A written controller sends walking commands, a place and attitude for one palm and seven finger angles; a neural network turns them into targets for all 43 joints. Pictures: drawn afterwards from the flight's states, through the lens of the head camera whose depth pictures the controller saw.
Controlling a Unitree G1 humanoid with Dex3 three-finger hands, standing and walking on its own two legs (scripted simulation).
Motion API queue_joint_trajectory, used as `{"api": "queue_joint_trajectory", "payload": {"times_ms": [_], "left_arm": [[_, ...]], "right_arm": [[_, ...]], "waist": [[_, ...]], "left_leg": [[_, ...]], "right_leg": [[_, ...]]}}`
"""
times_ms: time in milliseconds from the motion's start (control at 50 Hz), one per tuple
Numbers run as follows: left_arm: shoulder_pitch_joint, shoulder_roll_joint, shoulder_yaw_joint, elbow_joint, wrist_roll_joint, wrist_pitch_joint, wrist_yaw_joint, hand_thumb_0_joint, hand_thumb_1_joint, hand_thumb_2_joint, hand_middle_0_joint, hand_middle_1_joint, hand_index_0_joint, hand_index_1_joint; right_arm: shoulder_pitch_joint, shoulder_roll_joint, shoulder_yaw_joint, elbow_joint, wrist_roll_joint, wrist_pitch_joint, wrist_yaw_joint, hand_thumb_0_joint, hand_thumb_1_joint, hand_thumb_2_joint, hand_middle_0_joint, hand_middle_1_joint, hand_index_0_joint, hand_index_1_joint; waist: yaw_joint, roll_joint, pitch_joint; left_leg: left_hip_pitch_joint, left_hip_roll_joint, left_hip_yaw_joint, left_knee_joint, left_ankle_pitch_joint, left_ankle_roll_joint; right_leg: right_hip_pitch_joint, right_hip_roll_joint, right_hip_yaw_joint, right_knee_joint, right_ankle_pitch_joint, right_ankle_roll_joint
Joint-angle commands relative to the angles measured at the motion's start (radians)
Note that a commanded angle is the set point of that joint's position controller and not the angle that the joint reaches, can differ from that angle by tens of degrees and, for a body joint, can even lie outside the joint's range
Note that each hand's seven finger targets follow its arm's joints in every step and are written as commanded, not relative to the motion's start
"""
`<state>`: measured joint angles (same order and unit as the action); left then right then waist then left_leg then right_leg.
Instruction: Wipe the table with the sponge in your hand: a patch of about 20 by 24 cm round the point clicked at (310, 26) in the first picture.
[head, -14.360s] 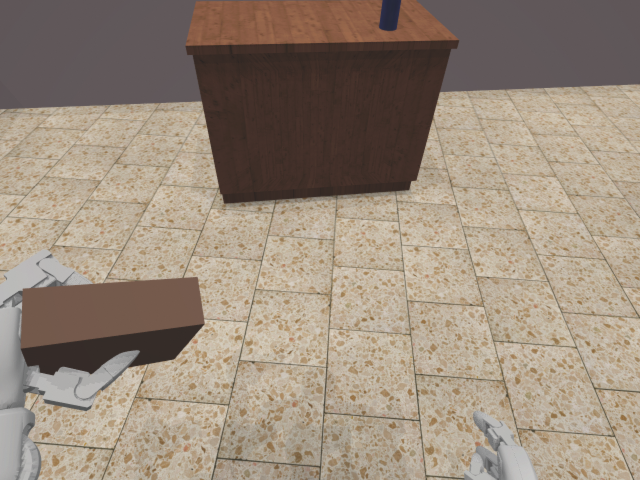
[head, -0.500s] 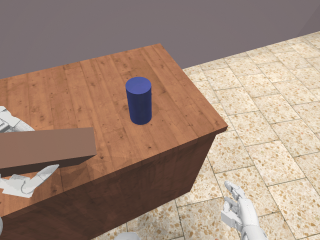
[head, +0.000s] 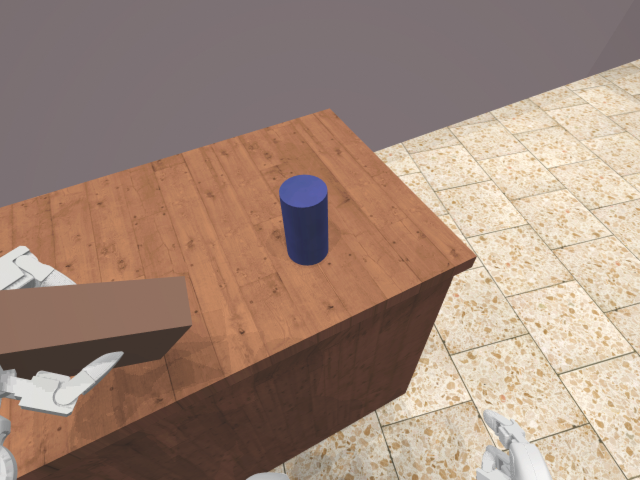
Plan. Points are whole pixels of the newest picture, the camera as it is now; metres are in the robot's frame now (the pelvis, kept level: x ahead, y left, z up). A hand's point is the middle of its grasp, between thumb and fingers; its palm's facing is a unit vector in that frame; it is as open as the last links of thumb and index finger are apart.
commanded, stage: come to a stop and stand still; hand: left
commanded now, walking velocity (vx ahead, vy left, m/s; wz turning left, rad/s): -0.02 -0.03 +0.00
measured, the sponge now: (124, 328) +0.23 +0.20 +0.15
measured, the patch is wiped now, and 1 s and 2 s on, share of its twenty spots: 0.00 0.00 0.00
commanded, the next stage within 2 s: look again from close up in 1.06 s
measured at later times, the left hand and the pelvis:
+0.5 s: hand out of the picture +0.19 +0.32 +0.17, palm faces +0.43 -0.84 -0.33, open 8.9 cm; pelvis -0.02 +0.07 +0.00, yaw +0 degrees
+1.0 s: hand out of the picture +0.18 +0.29 +0.16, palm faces +0.40 -0.84 -0.36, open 8.9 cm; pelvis -0.04 +0.05 +0.00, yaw +0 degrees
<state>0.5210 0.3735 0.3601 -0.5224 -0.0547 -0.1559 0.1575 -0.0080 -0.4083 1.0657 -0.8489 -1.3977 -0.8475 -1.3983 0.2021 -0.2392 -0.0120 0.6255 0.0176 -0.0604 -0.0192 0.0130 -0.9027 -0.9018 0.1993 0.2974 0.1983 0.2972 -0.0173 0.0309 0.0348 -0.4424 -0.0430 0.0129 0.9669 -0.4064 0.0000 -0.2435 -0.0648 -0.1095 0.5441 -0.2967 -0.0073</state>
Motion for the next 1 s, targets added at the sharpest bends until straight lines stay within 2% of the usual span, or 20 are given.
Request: {"api": "queue_joint_trajectory", "payload": {"times_ms": [0,40,60,100,120,160,200,320,340,420,440,520,540,620,640,720,740,820,840,980], "left_arm": [[-0.092,0.172,0.162,-0.144,0.011,-0.079,0.031,0.0,0.1,1.3,-1.2,-1.6,-1.2,-1.6],[-0.074,0.124,0.123,-0.164,0.005,-0.069,0.031,0.0,0.1,1.3,-1.2,-1.6,-1.2,-1.6],[-0.062,0.127,0.116,-0.192,0.001,-0.064,0.033,0.0,0.1,1.3,-1.2,-1.6,-1.2,-1.6],[-0.045,0.132,0.11,-0.253,0.0,-0.053,0.029,0.0,0.1,1.3,-1.2,-1.6,-1.2,-1.6],[-0.031,0.153,0.129,-0.241,-0.002,-0.043,0.022,0.0,0.1,1.3,-1.2,-1.6,-1.2,-1.6],[-0.05,0.13,0.125,-0.241,0.007,-0.029,0.015,0.0,0.1,1.3,-1.2,-1.6,-1.2,-1.6],[-0.099,0.147,0.136,-0.275,0.009,-0.032,0.013,0.0,0.1,1.3,-1.2,-1.6,-1.2,-1.6],[-0.088,0.132,0.118,-0.293,0.002,-0.023,0.008,0.0,0.1,1.3,-1.2,-1.6,-1.2,-1.6],[-0.077,0.078,0.072,-0.261,0.003,-0.022,0.004,0.0,0.1,1.3,-1.2,-1.6,-1.2,-1.6],[-0.141,0.124,0.097,-0.269,0.004,-0.009,0.004,0.0,0.1,1.3,-1.2,-1.6,-1.2,-1.6],[-0.131,0.07,0.051,-0.244,0.007,-0.01,0.001,0.0,0.1,1.3,-1.2,-1.6,-1.2,-1.6],[-0.175,0.127,0.092,-0.264,0.007,-0.002,0.006,0.0,0.1,1.3,-1.2,-1.6,-1.2,-1.6],[-0.156,0.069,0.045,-0.235,0.008,-0.003,0.003,0.0,0.1,1.3,-1.2,-1.6,-1.2,-1.6],[-0.174,0.125,0.087,-0.266,0.01,-0.001,0.008,0.0,0.1,1.3,-1.2,-1.6,-1.2,-1.6],[-0.15,0.07,0.045,-0.241,0.01,-0.004,0.005,0.0,0.1,1.3,-1.2,-1.6,-1.2,-1.6],[-0.134,0.121,0.091,-0.237,0.01,-0.003,0.009,0.0,0.1,1.3,-1.2,-1.6,-1.2,-1.6],[-0.117,0.074,0.053,-0.22,0.009,-0.006,0.006,0.0,0.1,1.3,-1.2,-1.6,-1.2,-1.6],[-0.122,0.124,0.093,-0.232,0.006,-0.006,0.01,0.0,0.1,1.3,-1.2,-1.6,-1.2,-1.6],[-0.11,0.088,0.064,-0.228,0.006,-0.012,0.009,0.0,0.1,1.3,-1.2,-1.6,-1.2,-1.6],[-0.122,0.111,0.084,-0.209,0.009,-0.014,0.013,0.0,0.1,1.3,-1.2,-1.6,-1.2,-1.6]], "right_arm": [[-0.145,-0.06,-0.019,-0.157,0.005,-0.05,-0.027,0.0,-0.9,-0.9,0.2,0.3,0.2,0.3],[-0.157,-0.047,-0.022,-0.155,0.0,-0.07,-0.043,0.0,-0.9,-0.9,0.2,0.3,0.2,0.3],[-0.152,-0.063,-0.037,-0.16,-0.004,-0.079,-0.05,0.0,-0.9,-0.9,0.2,0.3,0.2,0.3],[-0.144,-0.105,-0.066,-0.19,0.004,-0.083,-0.055,0.0,-0.9,-0.9,0.2,0.3,0.2,0.3],[-0.136,-0.122,-0.076,-0.197,0.019,-0.081,-0.053,0.0,-0.9,-0.9,0.2,0.3,0.2,0.3],[-0.149,-0.097,-0.05,-0.194,0.018,-0.07,-0.051,0.0,-0.9,-0.9,0.2,0.3,0.2,0.3],[-0.144,-0.084,-0.046,-0.197,0.017,-0.075,-0.048,0.0,-0.9,-0.9,0.2,0.3,0.2,0.3],[-0.138,-0.082,-0.04,-0.197,0.007,-0.09,-0.039,0.0,-0.9,-0.9,0.2,0.3,0.2,0.3],[-0.13,-0.064,-0.028,-0.195,0.004,-0.085,-0.037,0.0,-0.9,-0.9,0.2,0.3,0.2,0.3],[-0.133,-0.079,-0.033,-0.203,0.004,-0.082,-0.036,0.0,-0.9,-0.9,0.2,0.3,0.2,0.3],[-0.131,-0.057,-0.02,-0.202,0.003,-0.078,-0.036,0.0,-0.9,-0.9,0.2,0.3,0.2,0.3],[-0.139,-0.073,-0.029,-0.209,0.005,-0.079,-0.037,0.0,-0.9,-0.9,0.2,0.3,0.2,0.3],[-0.133,-0.053,-0.017,-0.207,0.005,-0.075,-0.036,0.0,-0.9,-0.9,0.2,0.3,0.2,0.3],[-0.139,-0.076,-0.033,-0.212,0.008,-0.08,-0.036,0.0,-0.9,-0.9,0.2,0.3,0.2,0.3],[-0.133,-0.056,-0.021,-0.208,0.008,-0.075,-0.035,0.0,-0.9,-0.9,0.2,0.3,0.2,0.3],[-0.135,-0.076,-0.038,-0.207,0.01,-0.073,-0.036,0.0,-0.9,-0.9,0.2,0.3,0.2,0.3],[-0.128,-0.06,-0.029,-0.205,0.011,-0.069,-0.036,0.0,-0.9,-0.9,0.2,0.3,0.2,0.3],[-0.134,-0.08,-0.042,-0.203,0.014,-0.069,-0.041,0.0,-0.9,-0.9,0.2,0.3,0.2,0.3],[-0.132,-0.067,-0.034,-0.204,0.013,-0.068,-0.041,0.0,-0.9,-0.9,0.2,0.3,0.2,0.3],[-0.132,-0.076,-0.04,-0.196,0.012,-0.078,-0.046,0.0,-0.9,-0.9,0.2,0.3,0.2,0.3]], "waist": [[0.002,-0.128,-0.109],[0.005,-0.121,-0.131],[0.014,-0.082,-0.148],[0.031,-0.001,-0.17],[0.023,-0.051,-0.157],[0.01,0.056,-0.107],[0.016,0.031,-0.119],[0.014,0.125,-0.177],[0.014,0.119,-0.141],[0.009,0.126,-0.143],[0.012,0.128,-0.101],[0.011,0.103,-0.124],[0.012,0.096,-0.084],[0.011,0.096,-0.118],[0.012,0.097,-0.08],[0.011,0.065,-0.101],[0.012,0.061,-0.071],[0.009,0.056,-0.083],[0.012,0.058,-0.064],[0.016,0.017,-0.051]], "left_leg": [[0.021,0.117,-0.045,-0.184,-0.034,0.004],[0.207,0.053,0.071,-0.458,0.186,0.006],[0.255,0.071,0.062,-0.513,0.318,0.006],[0.292,0.194,-0.065,-0.486,0.542,0.04],[0.279,0.211,-0.095,-0.491,0.488,0.05],[0.176,0.169,-0.07,-0.494,0.552,0.035],[0.151,0.15,-0.05,-0.494,0.502,0.016],[0.208,0.145,-0.026,-0.558,0.392,0.008],[0.179,0.145,-0.039,-0.568,0.371,0.005],[0.151,0.139,-0.034,-0.628,0.175,-0.001],[0.124,0.139,-0.044,-0.635,0.151,0.002],[0.125,0.137,-0.042,-0.659,0.059,0.003],[0.097,0.133,-0.051,-0.66,0.061,0.004],[0.116,0.128,-0.035,-0.654,0.018,0.004],[0.09,0.123,-0.046,-0.655,0.042,0.004],[0.111,0.121,-0.023,-0.632,0.023,0.003],[0.097,0.116,-0.027,-0.627,0.041,0.002],[0.111,0.114,-0.019,-0.618,0.005,0.001],[0.097,0.114,-0.029,-0.62,0.009,0.005],[0.104,0.107,-0.019,-0.596,-0.014,0.001]], "right_leg": [[0.109,-0.25,0.149,-0.141,0.46,-0.097],[0.1,-0.168,0.072,-0.069,0.406,-0.047],[0.12,-0.128,0.055,-0.008,0.406,-0.025],[0.067,-0.054,0.041,0.03,0.234,0.017],[0.043,-0.027,0.044,0.038,0.146,0.022],[0.091,0.008,0.011,0.013,0.266,0.033],[0.15,0.01,0.014,-0.031,0.31,0.029],[0.19,0.01,0.033,-0.097,0.31,0.025],[0.191,0.015,0.028,-0.116,0.301,0.023],[0.211,0.022,0.044,-0.145,0.242,0.023],[0.208,0.026,0.039,-0.16,0.233,0.021],[0.222,0.03,0.05,-0.177,0.193,0.025],[0.222,0.032,0.044,-0.189,0.19,0.022],[0.224,0.029,0.055,-0.195,0.162,0.023],[0.223,0.033,0.048,-0.201,0.174,0.02],[0.206,0.02,0.059,-0.212,0.141,0.021],[0.2,0.023,0.053,-0.213,0.146,0.018],[0.168,0.013,0.061,-0.219,0.08,0.019],[0.169,0.018,0.056,-0.216,0.085,0.017],[0.121,0.014,0.068,-0.225,0.019,0.017]]}}
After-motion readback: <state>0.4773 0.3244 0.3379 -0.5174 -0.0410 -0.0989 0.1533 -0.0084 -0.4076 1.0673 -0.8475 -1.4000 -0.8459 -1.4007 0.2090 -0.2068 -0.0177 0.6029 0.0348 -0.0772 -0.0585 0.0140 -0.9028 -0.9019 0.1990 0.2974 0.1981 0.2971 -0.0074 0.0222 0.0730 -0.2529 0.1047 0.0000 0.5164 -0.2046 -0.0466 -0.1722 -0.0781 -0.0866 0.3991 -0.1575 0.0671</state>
